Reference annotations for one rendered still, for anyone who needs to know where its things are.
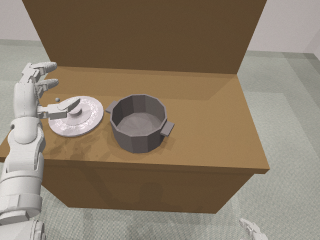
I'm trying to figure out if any lid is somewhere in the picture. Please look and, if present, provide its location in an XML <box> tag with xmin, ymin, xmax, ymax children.
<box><xmin>48</xmin><ymin>96</ymin><xmax>104</xmax><ymax>137</ymax></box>

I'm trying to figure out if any robot left upper arm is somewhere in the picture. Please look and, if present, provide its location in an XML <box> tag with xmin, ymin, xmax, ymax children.
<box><xmin>0</xmin><ymin>220</ymin><xmax>46</xmax><ymax>240</ymax></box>

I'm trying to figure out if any knob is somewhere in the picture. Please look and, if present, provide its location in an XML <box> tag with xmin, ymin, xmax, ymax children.
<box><xmin>69</xmin><ymin>105</ymin><xmax>82</xmax><ymax>117</ymax></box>

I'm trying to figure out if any left robot forearm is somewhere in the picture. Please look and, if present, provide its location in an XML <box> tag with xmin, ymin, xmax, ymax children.
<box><xmin>0</xmin><ymin>116</ymin><xmax>46</xmax><ymax>226</ymax></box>

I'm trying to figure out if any robot left hand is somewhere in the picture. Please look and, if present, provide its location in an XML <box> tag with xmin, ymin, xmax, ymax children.
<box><xmin>13</xmin><ymin>62</ymin><xmax>81</xmax><ymax>120</ymax></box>

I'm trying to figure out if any robot right hand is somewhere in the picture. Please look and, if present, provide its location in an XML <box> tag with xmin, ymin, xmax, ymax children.
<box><xmin>239</xmin><ymin>218</ymin><xmax>268</xmax><ymax>240</ymax></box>

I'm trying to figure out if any pot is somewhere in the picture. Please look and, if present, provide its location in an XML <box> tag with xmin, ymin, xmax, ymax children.
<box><xmin>105</xmin><ymin>94</ymin><xmax>175</xmax><ymax>154</ymax></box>

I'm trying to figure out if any table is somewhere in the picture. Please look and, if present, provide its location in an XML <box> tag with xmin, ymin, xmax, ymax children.
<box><xmin>0</xmin><ymin>0</ymin><xmax>270</xmax><ymax>214</ymax></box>

